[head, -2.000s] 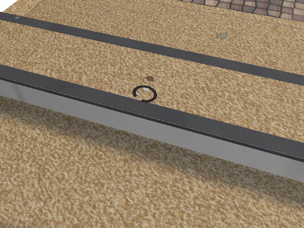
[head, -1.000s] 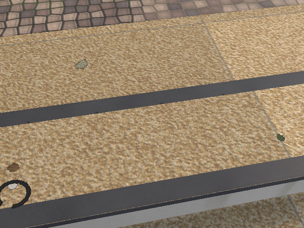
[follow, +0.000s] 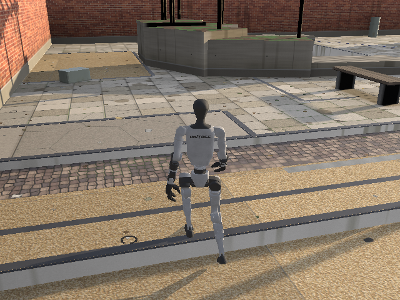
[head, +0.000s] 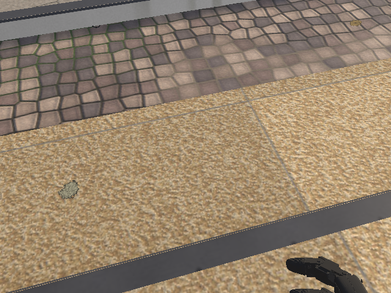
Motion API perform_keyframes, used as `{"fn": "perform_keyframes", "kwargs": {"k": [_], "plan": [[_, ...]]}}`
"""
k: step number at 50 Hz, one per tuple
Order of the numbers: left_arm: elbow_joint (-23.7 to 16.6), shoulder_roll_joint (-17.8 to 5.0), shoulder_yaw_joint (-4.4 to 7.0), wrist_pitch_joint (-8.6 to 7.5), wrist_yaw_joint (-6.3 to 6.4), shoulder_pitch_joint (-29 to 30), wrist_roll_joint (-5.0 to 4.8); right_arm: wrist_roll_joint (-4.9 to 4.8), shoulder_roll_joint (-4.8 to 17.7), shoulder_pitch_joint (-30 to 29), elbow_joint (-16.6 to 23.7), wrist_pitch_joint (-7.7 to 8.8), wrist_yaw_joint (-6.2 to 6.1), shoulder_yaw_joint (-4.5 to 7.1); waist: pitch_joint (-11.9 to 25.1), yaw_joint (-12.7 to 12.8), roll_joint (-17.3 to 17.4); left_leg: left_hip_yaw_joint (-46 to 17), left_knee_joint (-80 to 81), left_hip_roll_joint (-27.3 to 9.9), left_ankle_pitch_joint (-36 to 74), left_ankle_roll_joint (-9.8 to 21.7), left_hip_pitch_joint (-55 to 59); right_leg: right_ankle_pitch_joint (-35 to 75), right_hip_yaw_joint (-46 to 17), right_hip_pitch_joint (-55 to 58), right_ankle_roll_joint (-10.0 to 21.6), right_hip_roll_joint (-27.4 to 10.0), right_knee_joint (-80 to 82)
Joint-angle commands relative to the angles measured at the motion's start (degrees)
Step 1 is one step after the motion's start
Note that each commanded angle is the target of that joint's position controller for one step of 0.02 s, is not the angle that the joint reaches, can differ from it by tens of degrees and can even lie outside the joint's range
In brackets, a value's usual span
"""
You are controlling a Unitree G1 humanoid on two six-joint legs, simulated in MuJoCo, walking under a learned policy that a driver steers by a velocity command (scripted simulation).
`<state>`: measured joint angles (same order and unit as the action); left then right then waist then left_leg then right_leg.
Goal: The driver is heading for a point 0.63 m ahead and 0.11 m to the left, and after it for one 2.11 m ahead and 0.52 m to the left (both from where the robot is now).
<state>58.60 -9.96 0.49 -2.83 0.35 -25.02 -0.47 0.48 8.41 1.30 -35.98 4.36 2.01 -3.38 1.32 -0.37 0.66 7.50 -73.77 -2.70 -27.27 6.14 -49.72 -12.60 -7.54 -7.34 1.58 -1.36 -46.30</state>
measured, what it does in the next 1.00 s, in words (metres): climbs: right foot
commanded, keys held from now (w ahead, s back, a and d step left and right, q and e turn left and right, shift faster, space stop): w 0.54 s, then w+q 0.20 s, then q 0.26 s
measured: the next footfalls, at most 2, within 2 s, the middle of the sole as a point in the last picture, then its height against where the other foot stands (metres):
right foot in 0.60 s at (239, 272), level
left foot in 1.18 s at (147, 228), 0.12 m lower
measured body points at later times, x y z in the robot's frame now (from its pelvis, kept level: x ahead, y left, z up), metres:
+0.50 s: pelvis +0.26 +0.02 +0.12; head +0.28 +0.04 +0.57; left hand +0.49 +0.22 +0.02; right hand +0.17 -0.21 -0.01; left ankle +0.10 +0.09 -0.62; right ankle +0.46 -0.11 -0.57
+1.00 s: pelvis +0.53 +0.02 +0.12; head +0.56 +0.03 +0.57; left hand +0.55 +0.30 -0.01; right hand +0.73 -0.21 +0.01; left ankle +0.66 +0.21 -0.57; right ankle +0.47 -0.09 -0.62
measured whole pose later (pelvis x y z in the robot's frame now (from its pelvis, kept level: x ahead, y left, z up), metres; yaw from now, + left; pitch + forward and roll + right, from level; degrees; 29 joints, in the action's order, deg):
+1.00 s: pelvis +0.53 +0.02 +0.12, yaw +12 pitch +1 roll -3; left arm 49.3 -13.4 3.9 -5.1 2.7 -15.0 0.0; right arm -0.4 15.3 9.7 -44.5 1.7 1.8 5.4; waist -1.8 1.9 2.5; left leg -3.1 -46.8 -6.6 10.5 0.3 -40.6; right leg -19.9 13.5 -4.8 0.6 -0.1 -23.9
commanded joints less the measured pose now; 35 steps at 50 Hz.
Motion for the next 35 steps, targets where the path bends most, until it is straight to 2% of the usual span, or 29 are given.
{"fn": "perform_keyframes", "kwargs": {"k": [1, 2, 3, 4, 5, 6, 7, 8, 9, 10, 11, 12, 14, 16, 20, 23, 25, 26, 27, 28, 29, 30, 31, 32, 33, 34, 35], "plan": [[-5.1, -2.4, 1.95, -2.98, -3.61, -1.1, -1.06, -0.68, 11.9, 21.8, -7.0, -0.64, -0.60, 5.38, 11.7, -5.0, 7.5, -60.1, 55.4, -19.0, 0.2, 9.7, 41.6, -5.5, -7.0, -35.0, 2.7, 8.5, -56.8], [-10.9, -1.7, 1.01, -2.91, -3.31, 9.0, -0.92, -0.69, 5.5, 18.2, -9.9, 0.02, 0.70, 3.78, 1.5, -2.5, 2.0, -47.1, 52.6, -16.3, -5.3, 6.3, 29.6, -3.1, -1.9, -40.7, 6.0, 3.9, -58.2], [-13.5, -2.1, 0.88, -2.17, -2.79, 12.6, -0.75, 0.80, 0.4, 15.0, -12.3, 0.65, 1.32, 2.88, -1.9, 0.3, -1.9, -34.5, 50.2, -13.0, -3.7, 3.6, 21.2, 0.9, -1.4, -39.0, 8.3, 0.7, -56.5], [-13.8, -1.3, 0.48, -1.38, -2.69, 9.8, -1.14, 1.82, -2.4, 13.1, -14.2, 1.12, 1.63, 2.40, -2.3, 3.5, -0.5, -26.3, 50.9, -9.6, -1.4, 1.9, 17.9, 4.0, -2.3, -36.7, 9.4, 0.0, -54.9], [-13.7, -0.4, -0.18, -0.88, -2.57, 6.5, -1.32, 1.83, -3.1, 13.5, -15.7, 1.63, 1.80, 2.33, -2.3, 4.5, 2.4, -23.5, 52.5, -9.2, 3.3, 2.0, 19.6, 5.0, -3.6, -38.1, 10.2, 1.0, -58.8], [-13.3, 0.1, -0.50, -0.45, -2.16, 5.0, -1.87, 1.38, -2.8, 14.5, -17.2, 1.97, 1.78, 2.37, -3.0, 5.0, 3.1, -20.3, 54.6, -8.7, 6.6, 2.0, 21.5, 4.6, -3.8, -41.2, 10.6, 1.7, -58.6], [-14.2, 0.8, -1.15, -0.40, -1.65, 5.4, -0.95, 0.45, -1.1, 14.8, -18.4, 2.07, 1.97, 2.78, -3.3, 6.1, 1.4, -16.8, 54.1, -7.7, 10.9, 0.7, 21.8, 8.2, -4.8, -43.1, 10.5, 1.8, -55.7], [-14.2, 0.7, -1.24, -0.26, -1.41, 5.9, -0.80, 0.54, -0.7, 15.0, -18.9, 2.03, 1.88, 2.80, -3.2, 6.7, -0.5, -13.1, 54.9, -6.4, 13.0, -0.4, 22.5, 10.5, -4.7, -44.9, 10.2, 1.8, -51.2], [-15.5, -0.5, -1.41, -0.14, -1.11, 8.7, -0.57, 0.52, 1.9, 14.9, -17.9, 1.76, 1.25, 3.39, -3.8, 5.8, -0.4, -9.2, 57.8, -5.4, 15.0, -0.1, 22.2, 12.5, -2.3, -44.0, 7.9, 1.6, -39.4], [-15.7, -2.5, -0.86, 0.00, -1.04, 11.1, 0.30, 0.56, 2.7, 16.4, -17.9, 1.93, 0.58, 3.44, -2.9, 4.2, 0.1, -6.4, 60.3, -4.2, 19.5, 0.4, 24.0, 15.6, 1.6, -42.3, 6.4, 1.9, -33.6], [-16.5, -3.7, -0.38, -0.43, -1.14, 13.2, 0.99, 0.41, 3.5, 17.9, -18.3, 2.27, -0.26, 3.26, -1.0, 3.6, 2.5, -6.3, 61.9, -3.9, 24.1, 1.3, 26.5, 18.5, 3.2, -40.5, 4.7, 1.2, -28.4], [-16.9, -4.1, -0.09, -0.62, -1.18, 15.1, 0.64, 0.23, 4.6, 19.8, -18.9, 2.47, -1.05, 3.34, 0.1, 2.9, 4.2, -6.1, 63.2, -4.1, 27.1, 1.5, 29.8, 19.9, 5.2, -40.0, 3.6, 0.4, -23.9], [-17.5, -3.9, 0.16, -0.86, -1.54, 19.8, -0.17, -0.38, 6.5, 24.8, -20.1, 2.53, -2.16, 3.78, 0.5, -0.2, 3.7, -8.1, 64.5, -6.1, 30.8, 1.9, 39.5, 22.6, 7.3, -43.0, 2.3, -2.0, -15.5], [-18.1, -3.6, 0.31, -0.77, -2.11, 24.9, -0.65, -0.31, 7.3, 29.2, -21.0, 2.15, -3.04, 3.99, -1.1, -3.1, 2.8, -9.9, 65.5, -8.4, 32.0, 1.1, 47.3, 22.8, 8.0, -45.5, 1.5, -2.9, -7.8], [-19.1, -2.8, 0.69, -1.13, -2.99, 30.8, -1.75, -0.39, 8.3, 32.1, -21.3, 0.74, -3.35, 4.58, -5.6, -5.2, 3.6, -10.4, 66.7, -11.2, 32.1, 1.3, 56.8, 19.1, 8.7, -46.7, 1.1, -3.1, 5.5], [-21.0, -2.6, 0.82, -2.10, -4.37, 36.2, -1.68, -0.61, 9.3, 32.4, -21.4, -0.20, -3.45, 5.16, -8.8, -6.0, 3.3, -9.1, 65.5, -11.5, 38.7, 1.9, 59.8, 15.8, 10.6, -44.2, 1.7, -1.7, 13.9], [-21.6, -2.9, 0.95, -2.75, -5.10, 37.1, -1.75, -0.64, 10.6, 32.0, -21.6, -0.45, -3.40, 5.60, -8.6, -5.3, 4.4, -7.6, 62.8, -11.4, 49.2, 2.1, 60.1, 13.6, 12.4, -37.8, 3.0, 0.2, 18.1], [-21.7, -3.6, 1.33, -3.37, -5.42, 36.2, -1.82, -0.37, 11.4, 31.9, -21.7, -0.41, -3.41, 5.89, -7.0, -4.1, 5.9, -7.2, 60.6, -11.2, 57.8, 2.1, 59.9, 13.4, 12.7, -32.2, 3.9, 1.5, 18.8], [-21.2, -5.2, 1.96, -3.67, -5.41, 33.5, -1.70, -0.25, 12.2, 31.3, -21.6, -0.43, -3.40, 6.18, -4.9, -2.3, 7.4, -7.3, 57.4, -11.2, 65.9, 2.2, 61.5, 11.9, 13.4, -28.0, 4.9, 3.1, 19.1], [-20.1, -7.2, 2.90, -3.65, -5.03, 29.0, -1.44, -0.01, 12.9, 30.9, -21.3, -0.66, -3.34, 6.52, -1.7, 0.2, 9.0, -7.5, 52.0, -10.8, 74.0, 2.0, 61.5, 10.1, 14.1, -21.0, 5.7, 5.0, 18.9], [-17.7, -9.7, 4.16, -3.58, -4.41, 20.0, -1.09, -0.11, 12.9, 28.6, -20.8, -0.94, -3.12, 6.47, 2.7, 4.9, 8.8, -7.2, 42.9, -9.6, 75.5, 1.2, 57.6, 12.6, 13.4, -8.8, 7.8, 5.0, 20.5], [-15.6, -13.0, 5.31, -3.54, -3.43, 8.6, 0.13, 0.12, 12.2, 26.0, -19.0, -0.60, -2.80, 6.06, 10.2, 9.8, 7.5, -8.0, 29.8, -8.4, 63.8, 0.6, 43.6, 14.5, 5.4, 11.5, 11.4, -2.6, 16.3], [-14.9, -18.2, 6.54, -3.46, -2.54, 1.7, 2.03, 0.07, 5.0, 31.7, -17.4, 0.50, -2.04, 4.11, 20.5, 7.7, -6.4, -7.3, 5.5, 2.1, 28.2, -3.8, 18.8, 8.8, -20.0, 36.2, 21.6, -19.6, 17.2], [-15.0, -12.7, 5.04, -3.39, -2.06, 3.1, 1.49, -0.99, 6.6, 33.1, -18.7, 1.89, -1.82, 4.37, 25.6, 6.9, -11.5, -15.8, -5.5, 5.3, -3.6, -3.3, 14.3, 10.5, -32.2, 35.0, 22.8, -24.3, 24.5], [-15.7, -9.2, 4.05, -3.18, -1.86, 7.5, 0.77, -3.04, 13.3, 26.2, -16.5, 2.44, -1.77, 6.64, 15.9, 6.6, -9.3, -17.4, -7.0, 1.3, 0.7, -2.9, 12.7, 14.1, -20.1, 24.2, 18.3, -20.9, 26.5], [-16.1, -7.8, 3.56, -3.39, -2.05, 11.0, 0.64, -3.57, 13.7, 22.2, -15.3, 2.20, -2.34, 7.11, 10.2, 4.9, -6.0, -16.2, -5.8, -0.8, 5.0, -3.1, 13.9, 21.0, -11.3, 15.2, 15.7, -19.2, 28.1], [-15.6, -6.6, 3.23, -3.80, -2.64, 13.0, 0.58, -3.00, 12.3, 20.4, -14.9, 1.46, -2.89, 7.44, 6.0, 3.0, -2.5, -15.3, -3.0, -2.1, 7.7, -3.6, 15.3, 24.7, -4.9, 7.8, 13.7, -16.7, 30.2]]}}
